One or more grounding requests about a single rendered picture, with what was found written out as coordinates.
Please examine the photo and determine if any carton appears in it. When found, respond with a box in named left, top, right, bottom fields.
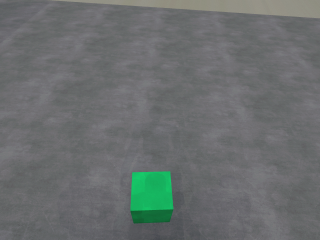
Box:
left=130, top=171, right=174, bottom=224

